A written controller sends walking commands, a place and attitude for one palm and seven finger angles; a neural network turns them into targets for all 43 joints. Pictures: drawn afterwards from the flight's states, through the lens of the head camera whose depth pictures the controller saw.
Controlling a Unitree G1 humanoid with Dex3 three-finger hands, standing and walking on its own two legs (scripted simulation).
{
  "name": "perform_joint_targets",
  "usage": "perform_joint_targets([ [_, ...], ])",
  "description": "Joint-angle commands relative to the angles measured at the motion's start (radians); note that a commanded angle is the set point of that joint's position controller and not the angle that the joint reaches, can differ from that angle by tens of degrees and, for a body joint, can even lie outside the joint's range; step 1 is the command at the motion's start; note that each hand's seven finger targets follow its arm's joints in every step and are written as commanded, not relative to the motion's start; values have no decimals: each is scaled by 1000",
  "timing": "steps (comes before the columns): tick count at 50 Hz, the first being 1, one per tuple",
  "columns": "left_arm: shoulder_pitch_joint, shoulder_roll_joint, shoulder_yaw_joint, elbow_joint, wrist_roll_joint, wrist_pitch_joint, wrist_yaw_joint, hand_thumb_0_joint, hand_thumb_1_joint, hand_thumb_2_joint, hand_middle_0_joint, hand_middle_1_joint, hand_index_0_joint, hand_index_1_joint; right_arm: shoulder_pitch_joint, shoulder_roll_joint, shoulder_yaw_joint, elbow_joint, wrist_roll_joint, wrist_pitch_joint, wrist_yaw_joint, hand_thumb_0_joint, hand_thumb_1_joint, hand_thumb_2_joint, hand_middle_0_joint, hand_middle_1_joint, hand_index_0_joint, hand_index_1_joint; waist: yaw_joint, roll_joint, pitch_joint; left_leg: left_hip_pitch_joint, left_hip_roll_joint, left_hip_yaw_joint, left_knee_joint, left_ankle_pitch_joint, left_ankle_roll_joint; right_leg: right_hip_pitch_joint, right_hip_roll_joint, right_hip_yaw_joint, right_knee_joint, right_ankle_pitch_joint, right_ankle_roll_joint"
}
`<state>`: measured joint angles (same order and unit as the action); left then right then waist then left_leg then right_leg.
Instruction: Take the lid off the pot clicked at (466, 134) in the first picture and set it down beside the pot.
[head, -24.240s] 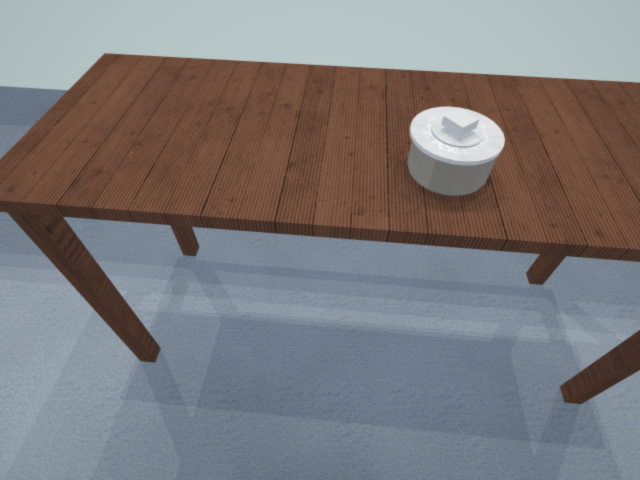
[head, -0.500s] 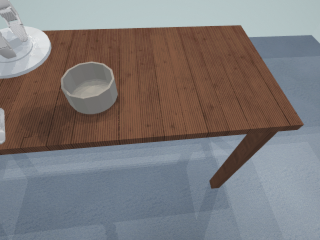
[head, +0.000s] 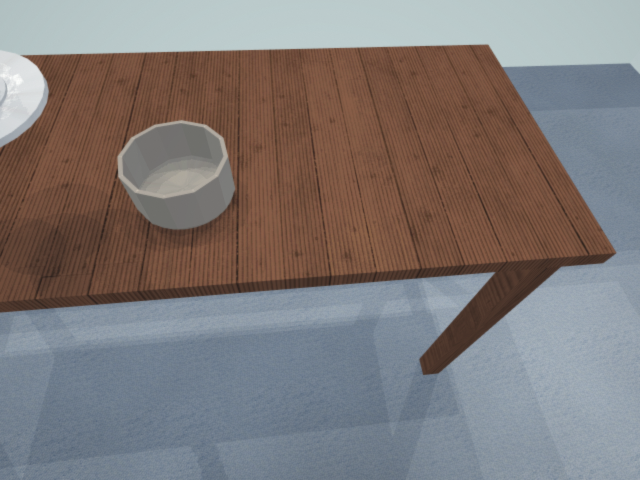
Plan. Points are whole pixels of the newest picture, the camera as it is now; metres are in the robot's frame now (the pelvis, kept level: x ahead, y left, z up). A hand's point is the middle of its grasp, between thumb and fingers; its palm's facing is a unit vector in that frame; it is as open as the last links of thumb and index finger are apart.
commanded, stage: move the lid sideways beside the pot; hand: left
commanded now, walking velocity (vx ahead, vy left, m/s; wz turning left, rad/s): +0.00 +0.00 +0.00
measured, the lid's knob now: out of the picture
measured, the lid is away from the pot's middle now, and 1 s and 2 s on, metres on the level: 0.18 0.24 0.22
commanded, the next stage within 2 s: lower the lid onto the table in 1.40 s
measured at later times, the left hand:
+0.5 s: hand out of the picture +0.47 +0.37 +0.24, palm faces -0.28 -0.27 -0.92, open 6.8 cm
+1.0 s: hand out of the picture +0.48 +0.37 +0.24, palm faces -0.27 -0.29 -0.92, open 6.8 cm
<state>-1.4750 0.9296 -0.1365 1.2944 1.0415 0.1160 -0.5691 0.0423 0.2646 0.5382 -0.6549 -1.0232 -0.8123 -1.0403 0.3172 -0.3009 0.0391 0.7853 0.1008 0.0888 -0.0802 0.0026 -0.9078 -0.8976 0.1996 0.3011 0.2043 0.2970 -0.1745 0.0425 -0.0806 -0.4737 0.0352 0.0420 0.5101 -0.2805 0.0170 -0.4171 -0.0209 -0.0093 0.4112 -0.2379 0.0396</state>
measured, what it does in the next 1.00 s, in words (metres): stands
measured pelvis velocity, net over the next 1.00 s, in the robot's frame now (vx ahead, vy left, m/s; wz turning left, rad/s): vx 0.01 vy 0.01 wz -0.01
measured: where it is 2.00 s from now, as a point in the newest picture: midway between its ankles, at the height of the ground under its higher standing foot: outside the picture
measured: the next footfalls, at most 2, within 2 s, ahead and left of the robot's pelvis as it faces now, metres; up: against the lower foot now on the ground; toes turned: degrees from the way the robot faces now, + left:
none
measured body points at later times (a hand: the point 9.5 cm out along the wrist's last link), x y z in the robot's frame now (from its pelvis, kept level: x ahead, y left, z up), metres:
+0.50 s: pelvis +0.00 +0.00 +0.00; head +0.09 +0.01 +0.44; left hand +0.48 +0.38 +0.29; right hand -0.01 -0.28 -0.12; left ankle -0.03 +0.11 -0.74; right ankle -0.04 -0.15 -0.74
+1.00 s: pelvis +0.01 +0.01 +0.00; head +0.10 +0.02 +0.44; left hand +0.49 +0.38 +0.29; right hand -0.01 -0.27 -0.12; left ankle -0.03 +0.11 -0.74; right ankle -0.04 -0.15 -0.74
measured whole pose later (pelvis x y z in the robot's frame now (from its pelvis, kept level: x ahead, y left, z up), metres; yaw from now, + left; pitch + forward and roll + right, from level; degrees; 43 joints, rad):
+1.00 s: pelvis +0.01 +0.01 +0.00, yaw -1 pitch +15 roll -3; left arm -1.52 1.07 -0.11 1.35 1.06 0.13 -0.58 0.04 0.27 0.54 -0.65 -1.02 -0.81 -1.04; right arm 0.34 -0.31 0.07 0.77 0.12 0.08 -0.09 0.00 -0.91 -0.90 0.20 0.30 0.20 0.30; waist -0.19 0.04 -0.07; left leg -0.51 0.04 0.04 0.57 -0.32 0.02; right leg -0.43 -0.01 -0.01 0.42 -0.25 0.05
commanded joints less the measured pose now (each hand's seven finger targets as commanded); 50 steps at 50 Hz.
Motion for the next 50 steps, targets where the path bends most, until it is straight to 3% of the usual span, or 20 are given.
perform_joint_targets([
  [1,-597,267,34,-258,24,-3,69,0,678,739,-876,-1144,-952,-1125,120,-182,-57,-44,-4,-8,-14,0,-900,-900,200,300,200,300,9,180,-484,438,-27,-31,56,713,41,62,75,-44,8,394,-24],
  [3,-558,234,10,-239,15,2,62,0,678,739,-876,-1144,-952,-1125,118,-183,-56,-48,0,-5,-13,0,-900,-900,200,300,200,300,9,172,-457,437,-23,-28,55,742,37,54,74,-49,5,405,-26],
  [6,-532,297,45,-192,29,6,67,0,678,739,-876,-1144,-952,-1125,116,-188,-49,-46,-2,7,-14,0,-900,-900,200,300,200,300,8,100,-426,361,-31,-19,47,634,45,85,75,-45,7,393,-21],
  [9,-568,304,40,-239,26,10,65,0,678,739,-876,-1144,-952,-1125,113,-190,-50,-49,-2,9,-16,0,-900,-900,200,300,200,300,13,150,-466,394,-26,-16,49,662,44,99,70,-39,9,409,-20],
  [11,-548,292,23,-203,27,13,64,0,678,739,-876,-1144,-952,-1125,110,-188,-46,-52,3,7,-19,0,-900,-900,200,300,200,300,5,131,-421,364,-29,-13,42,601,46,84,74,-42,2,376,-20],
  [15,-539,353,46,-204,31,7,63,0,678,739,-876,-1144,-952,-1125,116,-192,-40,-52,6,3,-28,0,-900,-900,200,300,200,300,7,129,-438,342,-33,-2,45,567,49,116,72,-35,7,389,-17],
  [17,-585,354,41,-251,25,5,64,0,678,739,-876,-1144,-952,-1125,116,-193,-39,-54,10,-2,-32,0,-900,-900,200,300,200,300,7,168,-455,362,-31,-9,36,563,45,111,71,-39,2,368,-20],
  [18,-589,331,24,-283,15,1,59,0,678,739,-876,-1144,-952,-1125,115,-193,-39,-53,14,-7,-34,0,-900,-900,200,300,200,300,10,214,-472,407,-22,-10,44,638,42,95,70,-42,3,387,-24],
  [19,-582,344,38,-268,20,4,62,0,678,739,-876,-1144,-952,-1125,129,-193,-41,-49,10,-9,-33,0,-900,-900,200,300,200,300,10,208,-473,419,-23,-18,52,642,41,81,76,-43,3,368,-19],
  [24,-532,383,55,-223,27,4,57,0,678,739,-876,-1144,-952,-1125,136,-198,-33,-46,12,-13,-37,0,-900,-900,200,300,200,300,12,187,-434,376,-25,-10,52,603,39,88,78,-44,3,358,-18],
  [27,-495,316,10,-187,14,11,49,0,678,739,-876,-1144,-952,-1125,137,-200,-33,-43,15,-14,-34,0,-900,-900,200,300,200,300,3,180,-366,354,-23,-9,41,558,38,51,80,-52,-6,325,-21],
  [28,-501,302,-3,-227,3,8,43,0,678,739,-876,-1144,-952,-1125,130,-201,-31,-44,19,-13,-35,0,-900,-900,200,300,200,300,9,205,-395,384,-16,-9,41,620,33,57,77,-53,-4,349,-24],
  [29,-511,333,24,-223,15,9,48,0,678,739,-876,-1144,-952,-1125,137,-203,-33,-42,13,-12,-33,0,-900,-900,200,300,200,300,10,201,-402,384,-19,-12,48,609,35,54,81,-51,-2,338,-21],
  [34,-542,335,22,-262,7,7,45,0,678,739,-876,-1144,-952,-1125,149,-202,-36,-40,17,-23,-41,0,-900,-900,200,300,200,300,4,201,-440,412,-19,-14,57,630,39,52,84,-51,4,347,-18],
  [37,-591,347,29,-301,7,4,48,0,678,739,-876,-1144,-952,-1125,158,-203,-37,-34,16,-31,-42,0,-900,-900,200,300,200,300,5,266,-463,449,-18,-25,65,668,30,29,86,-57,5,335,-23],
  [38,-589,347,27,-322,3,-2,45,0,678,739,-876,-1144,-952,-1125,158,-203,-35,-32,15,-34,-45,0,-900,-900,200,300,200,300,11,285,-488,485,-14,-28,79,770,20,26,89,-63,16,369,-26],
  [41,-590,418,81,-280,30,-1,53,0,678,739,-876,-1144,-952,-1125,173,-203,-38,-30,10,-32,-42,0,-900,-900,200,300,200,300,10,225,-505,453,-17,-29,90,736,30,53,89,-55,23,376,-16],
  [45,-565,372,45,-212,36,8,48,0,678,739,-876,-1144,-952,-1125,173,-201,-37,-31,9,-19,-31,0,-900,-900,200,300,200,300,7,239,-446,419,-14,-24,92,746,24,31,88,-58,24,383,-17],
  [49,-507,390,52,-163,38,11,47,0,678,739,-876,-1144,-952,-1125,161,-203,-27,-44,11,0,-26,0,-900,-900,200,300,200,300,11,167,-390,342,-17,-18,80,686,26,58,89,-56,24,385,-16],
  [50,-518,367,32,-165,39,14,46,0,678,739,-876,-1144,-952,-1125,159,-203,-28,-47,13,2,-24,0,-900,-900,200,300,200,300,7,188,-379,341,-16,-17,74,665,26,47,88,-58,21,371,-18],
])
